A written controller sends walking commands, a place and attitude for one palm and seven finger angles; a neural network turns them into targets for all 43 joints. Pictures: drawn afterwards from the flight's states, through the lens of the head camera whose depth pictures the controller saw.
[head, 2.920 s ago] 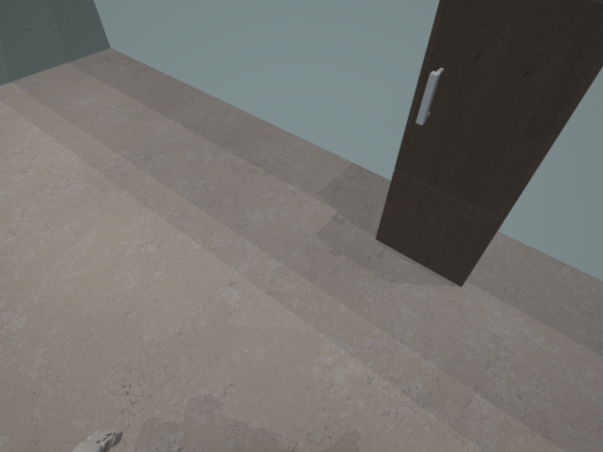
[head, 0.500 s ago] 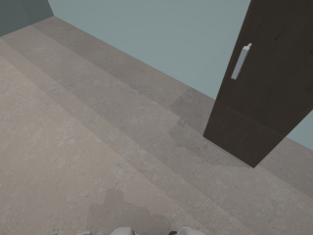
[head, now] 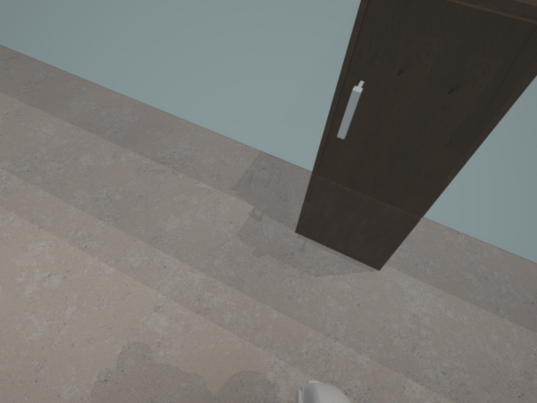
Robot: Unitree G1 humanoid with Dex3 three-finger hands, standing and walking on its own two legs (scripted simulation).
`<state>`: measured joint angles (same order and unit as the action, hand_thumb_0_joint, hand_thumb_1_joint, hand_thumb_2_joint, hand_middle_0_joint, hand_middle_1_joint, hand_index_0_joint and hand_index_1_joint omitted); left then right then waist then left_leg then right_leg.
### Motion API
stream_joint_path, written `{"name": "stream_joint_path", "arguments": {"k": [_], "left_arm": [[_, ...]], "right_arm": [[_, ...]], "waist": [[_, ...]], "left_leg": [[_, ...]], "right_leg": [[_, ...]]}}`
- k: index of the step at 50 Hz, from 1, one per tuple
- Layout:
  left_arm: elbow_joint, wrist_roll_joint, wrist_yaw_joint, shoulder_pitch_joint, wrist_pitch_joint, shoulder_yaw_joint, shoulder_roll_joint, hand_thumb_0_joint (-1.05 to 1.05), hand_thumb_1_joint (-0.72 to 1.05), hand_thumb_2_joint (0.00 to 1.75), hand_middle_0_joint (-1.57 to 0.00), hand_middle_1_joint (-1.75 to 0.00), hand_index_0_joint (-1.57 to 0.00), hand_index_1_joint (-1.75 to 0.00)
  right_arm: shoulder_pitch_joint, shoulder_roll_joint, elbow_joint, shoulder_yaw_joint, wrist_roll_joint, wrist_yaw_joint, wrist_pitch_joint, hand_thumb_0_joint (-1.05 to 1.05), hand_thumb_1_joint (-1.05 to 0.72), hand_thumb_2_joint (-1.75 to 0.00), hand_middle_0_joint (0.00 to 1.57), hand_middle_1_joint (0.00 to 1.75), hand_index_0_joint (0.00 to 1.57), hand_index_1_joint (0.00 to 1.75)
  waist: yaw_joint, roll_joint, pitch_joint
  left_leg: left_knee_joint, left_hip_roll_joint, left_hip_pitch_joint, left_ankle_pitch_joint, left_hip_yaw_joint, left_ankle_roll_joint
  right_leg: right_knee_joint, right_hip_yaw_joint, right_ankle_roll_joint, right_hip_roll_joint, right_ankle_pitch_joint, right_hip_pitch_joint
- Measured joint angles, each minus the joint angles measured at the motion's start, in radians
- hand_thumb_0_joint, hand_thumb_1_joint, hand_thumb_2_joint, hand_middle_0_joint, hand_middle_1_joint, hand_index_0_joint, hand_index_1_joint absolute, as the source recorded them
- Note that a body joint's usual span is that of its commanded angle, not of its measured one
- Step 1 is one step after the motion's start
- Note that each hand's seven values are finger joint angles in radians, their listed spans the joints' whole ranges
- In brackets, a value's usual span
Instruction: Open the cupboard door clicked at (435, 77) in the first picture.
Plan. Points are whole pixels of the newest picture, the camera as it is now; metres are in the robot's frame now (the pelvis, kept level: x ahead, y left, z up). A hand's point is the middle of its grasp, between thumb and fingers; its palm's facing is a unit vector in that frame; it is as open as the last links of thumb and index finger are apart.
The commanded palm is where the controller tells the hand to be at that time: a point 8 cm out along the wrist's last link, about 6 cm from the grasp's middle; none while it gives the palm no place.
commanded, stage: turn to face it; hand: left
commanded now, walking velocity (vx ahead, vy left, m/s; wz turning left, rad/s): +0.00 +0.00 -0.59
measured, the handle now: (351, 110) +0.83 -0.14 -0.05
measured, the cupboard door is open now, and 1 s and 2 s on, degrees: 0 0 0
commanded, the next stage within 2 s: take the last steps up to it in 0.48 s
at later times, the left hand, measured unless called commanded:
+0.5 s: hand (200, 383) +0.17 +0.12 -0.16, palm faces -0.25 -0.94 -0.25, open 7.4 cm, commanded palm none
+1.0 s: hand (194, 379) +0.17 +0.14 -0.17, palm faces -0.38 -0.91 -0.15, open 7.4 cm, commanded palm none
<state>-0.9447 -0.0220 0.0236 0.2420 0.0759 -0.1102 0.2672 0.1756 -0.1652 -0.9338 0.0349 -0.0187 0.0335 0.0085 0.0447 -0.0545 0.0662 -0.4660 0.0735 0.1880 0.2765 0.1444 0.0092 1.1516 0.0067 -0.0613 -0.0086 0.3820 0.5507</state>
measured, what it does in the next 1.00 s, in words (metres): steps on the spot, turning right: right foot, then left foot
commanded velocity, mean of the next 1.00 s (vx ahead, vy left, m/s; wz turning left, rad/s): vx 0.13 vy -0.02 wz -0.23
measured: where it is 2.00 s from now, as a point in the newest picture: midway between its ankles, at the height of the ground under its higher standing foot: (306, 398)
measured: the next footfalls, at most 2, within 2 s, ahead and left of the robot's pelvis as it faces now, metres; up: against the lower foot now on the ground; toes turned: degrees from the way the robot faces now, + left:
right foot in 0.24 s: +0.02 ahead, -0.16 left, +0.00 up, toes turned -16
left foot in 0.62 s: +0.11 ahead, +0.07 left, +0.00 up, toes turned -12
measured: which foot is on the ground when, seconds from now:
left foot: down 0.00-0.24, up 0.26-0.60, down 0.62-1.00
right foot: up 0.00-0.22, down 0.24-0.64, up 0.66-1.00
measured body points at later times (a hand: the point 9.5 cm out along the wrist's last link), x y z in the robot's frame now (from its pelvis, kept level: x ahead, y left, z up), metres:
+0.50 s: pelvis +0.01 -0.04 -0.01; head +0.04 -0.06 +0.44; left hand +0.18 +0.17 -0.14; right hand +0.00 -0.30 -0.16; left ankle +0.05 +0.10 -0.69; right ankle -0.01 -0.15 -0.74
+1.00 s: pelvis +0.07 -0.02 +0.01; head +0.10 -0.01 +0.46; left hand +0.20 +0.18 -0.16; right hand -0.07 -0.20 -0.14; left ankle +0.07 +0.08 -0.74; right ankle +0.03 -0.17 -0.68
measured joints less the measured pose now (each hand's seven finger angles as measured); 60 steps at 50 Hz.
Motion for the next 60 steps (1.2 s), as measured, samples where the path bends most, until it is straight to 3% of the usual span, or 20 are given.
{"name": "stream_joint_path", "arguments": {"k": [5, 9, 12, 13, 16, 19, 24, 30, 31, 32, 34, 36, 39, 42, 50, 55, 58, 60], "left_arm": [[-0.002, 0.002, 0.004, -0.02, 0.015, 0.005, 0.0, 0.0, 0.91, 0.9, -0.2, -0.3, -0.2, -0.3], [0.003, 0.002, 0.005, -0.059, 0.007, 0.016, -0.01, 0.0, 0.91, 0.9, -0.2, -0.3, -0.2, -0.3], [0.021, 0.0, 0.004, -0.087, -0.022, 0.028, -0.014, 0.0, 0.91, 0.9, -0.2, -0.3, -0.2, -0.3], [0.023, -0.001, -0.002, -0.101, -0.038, 0.031, -0.022, 0.0, 0.91, 0.9, -0.2, -0.3, -0.2, -0.3], [0.035, 0.006, -0.023, -0.12, -0.06, 0.044, -0.049, 0.0, 0.9, 0.9, -0.2, -0.3, -0.2, -0.3], [0.039, 0.006, -0.035, -0.115, -0.054, 0.052, -0.061, 0.0, 0.9, 0.9, -0.2, -0.3, -0.2, -0.3], [0.026, 0.002, -0.035, -0.104, -0.044, 0.064, -0.072, 0.0, 0.9, 0.9, -0.21, -0.3, -0.2, -0.3], [0.013, 0.001, -0.032, -0.086, -0.035, 0.063, -0.071, 0.0, 0.9, 0.9, -0.21, -0.3, -0.21, -0.3], [0.01, 0.004, -0.033, -0.08, -0.032, 0.061, -0.07, 0.0, 0.9, 0.9, -0.21, -0.3, -0.21, -0.3], [0.005, 0.008, -0.032, -0.075, -0.028, 0.058, -0.063, 0.0, 0.9, 0.9, -0.21, -0.3, -0.21, -0.3], [-0.007, 0.009, -0.03, -0.062, -0.017, 0.049, -0.053, 0.0, 0.9, 0.9, -0.21, -0.3, -0.21, -0.3], [-0.023, -0.001, -0.023, -0.044, -0.008, 0.043, -0.051, 0.0, 0.9, 0.9, -0.21, -0.3, -0.2, -0.3], [-0.043, -0.01, -0.005, -0.021, -0.019, 0.035, -0.043, 0.0, 0.9, 0.9, -0.2, -0.3, -0.2, -0.3], [-0.061, -0.008, 0.0, 0.003, -0.034, 0.033, -0.039, 0.0, 0.9, 0.9, -0.2, -0.3, -0.2, -0.3], [-0.115, -0.005, 0.002, 0.003, -0.031, 0.045, -0.055, 0.0, 0.91, 0.9, -0.2, -0.3, -0.2, -0.3], [-0.115, -0.001, 0.002, -0.052, -0.044, 0.055, -0.087, 0.0, 0.91, 0.9, -0.2, -0.3, -0.2, -0.3], [-0.1, -0.001, 0.004, -0.081, -0.073, 0.057, -0.103, 0.0, 0.91, 0.9, -0.2, -0.3, -0.2, -0.3], [-0.093, -0.001, -0.004, -0.095, -0.107, 0.06, -0.118, 0.0, 0.91, 0.9, -0.2, -0.3, -0.2, -0.3]], "right_arm": [[0.023, -0.01, -0.007, 0.014, -0.002, -0.008, -0.004, 0.0, -0.9, -0.89, 0.2, 0.3, 0.2, 0.29], [0.041, -0.028, -0.017, 0.027, -0.005, -0.018, -0.003, 0.0, -0.9, -0.89, 0.2, 0.3, 0.2, 0.29], [0.074, -0.049, -0.025, 0.037, 0.002, -0.025, 0.002, 0.0, -0.9, -0.89, 0.2, 0.3, 0.2, 0.29], [0.075, -0.063, -0.033, 0.04, 0.005, -0.025, 0.012, 0.0, -0.9, -0.89, 0.2, 0.3, 0.2, 0.29], [0.065, -0.088, -0.051, 0.042, 0.01, -0.011, 0.045, 0.0, -0.9, -0.9, 0.2, 0.3, 0.2, 0.29], [0.049, -0.087, -0.055, 0.038, 0.007, -0.011, 0.053, 0.0, -0.91, -0.9, 0.2, 0.3, 0.2, 0.29], [0.026, -0.066, -0.038, 0.029, 0.006, -0.018, 0.041, 0.0, -0.91, -0.9, 0.2, 0.3, 0.19, 0.29], [0.011, -0.036, -0.028, 0.016, 0.012, -0.016, 0.022, 0.0, -0.91, -0.9, 0.2, 0.3, 0.2, 0.29], [0.015, -0.032, -0.027, 0.012, 0.013, -0.015, 0.015, 0.0, -0.91, -0.9, 0.2, 0.3, 0.2, 0.29], [0.018, -0.024, -0.03, 0.009, 0.01, -0.013, 0.006, 0.0, -0.91, -0.9, 0.2, 0.3, 0.2, 0.29], [0.032, -0.006, -0.031, -0.002, -0.001, -0.018, -0.003, 0.0, -0.91, -0.9, 0.2, 0.3, 0.2, 0.29], [0.058, 0.003, -0.032, -0.01, -0.009, -0.019, -0.011, 0.0, -0.9, -0.9, 0.2, 0.3, 0.2, 0.29], [0.105, 0.017, -0.049, -0.017, -0.011, -0.014, -0.026, 0.0, -0.9, -0.89, 0.2, 0.3, 0.2, 0.29], [0.151, 0.028, -0.077, -0.018, -0.006, -0.01, -0.042, 0.0, -0.9, -0.89, 0.2, 0.3, 0.2, 0.29], [0.257, 0.054, -0.16, -0.006, -0.008, -0.009, -0.059, 0.0, -0.9, -0.89, 0.2, 0.3, 0.2, 0.29], [0.302, 0.056, -0.208, 0.002, -0.013, -0.015, -0.051, 0.0, -0.9, -0.89, 0.2, 0.3, 0.2, 0.29], [0.329, 0.054, -0.234, 0.005, -0.01, -0.018, -0.042, 0.0, -0.9, -0.9, 0.2, 0.3, 0.2, 0.29], [0.327, 0.05, -0.252, 0.005, 0.0, -0.025, -0.028, 0.0, -0.9, -0.9, 0.2, 0.3, 0.2, 0.29]], "waist": [[-0.021, 0.022, 0.021], [-0.05, 0.05, 0.038], [-0.066, 0.067, 0.031], [-0.068, 0.085, 0.036], [-0.075, 0.112, 0.046], [-0.073, 0.103, 0.035], [-0.075, 0.081, 0.012], [-0.057, 0.049, -0.004], [-0.057, 0.046, -0.008], [-0.057, 0.03, -0.012], [-0.051, 0.006, -0.022], [-0.056, 0.013, -0.035], [-0.061, 0.016, -0.047], [-0.059, 0.014, -0.055], [-0.085, 0.015, -0.044], [-0.113, 0.037, -0.026], [-0.116, 0.055, -0.024], [-0.106, 0.079, -0.017]], "left_leg": [[-0.013, 0.04, -0.019, 0.024, 0.072, -0.011], [-0.068, 0.079, -0.012, 0.063, 0.123, -0.034], [-0.181, 0.11, 0.032, 0.115, 0.141, -0.06], [-0.279, 0.118, 0.073, 0.168, 0.106, -0.068], [-0.552, 0.071, 0.192, 0.263, -0.027, -0.072], [-0.645, 0.044, 0.262, 0.211, -0.072, -0.081], [-0.554, 0.026, 0.282, 0.134, -0.094, -0.089], [-0.275, -0.008, 0.173, 0.086, -0.078, -0.078], [-0.199, -0.012, 0.137, 0.041, -0.073, -0.074], [-0.161, -0.02, 0.115, 0.044, -0.062, -0.039], [-0.161, -0.022, 0.107, 0.052, -0.04, 0.01], [-0.126, -0.008, 0.086, 0.043, -0.03, 0.025], [-0.019, -0.005, 0.032, -0.006, -0.021, 0.024], [0.067, -0.009, -0.018, -0.036, -0.003, 0.025], [0.139, -0.018, -0.113, -0.024, 0.036, 0.011], [0.115, -0.008, -0.144, 0.023, 0.045, -0.019], [0.034, 0.009, -0.138, 0.088, 0.039, -0.048], [-0.158, 0.033, -0.073, 0.177, 0.004, -0.03]], "right_leg": [[-0.146, -0.036, -0.012, 0.066, 0.025, -0.073], [-0.35, -0.074, 0.007, 0.072, 0.04, -0.164], [-0.55, -0.096, 0.042, 0.06, -0.097, -0.257], [-0.535, -0.096, 0.058, 0.049, -0.086, -0.248], [-0.513, -0.085, 0.08, 0.033, -0.044, -0.251], [-0.559, -0.059, 0.081, 0.026, -0.067, -0.274], [-0.611, -0.027, 0.08, 0.012, -0.097, -0.297], [-0.592, 0.009, 0.059, -0.004, -0.091, -0.287], [-0.577, 0.012, 0.051, -0.009, -0.083, -0.282], [-0.555, 0.019, 0.044, -0.005, -0.071, -0.273], [-0.439, 0.024, 0.049, -0.007, 0.051, -0.232], [-0.263, 0.009, 0.053, -0.018, 0.091, -0.172], [-0.09, -0.007, 0.051, -0.003, 0.004, -0.109], [-0.048, -0.012, 0.043, 0.025, -0.073, -0.081], [-0.246, -0.06, 0.033, 0.094, -0.091, -0.098], [-0.441, -0.106, 0.047, 0.095, -0.055, -0.14], [-0.587, -0.132, 0.063, 0.076, -0.106, -0.214], [-0.57, -0.153, 0.09, 0.061, -0.157, -0.226]]}}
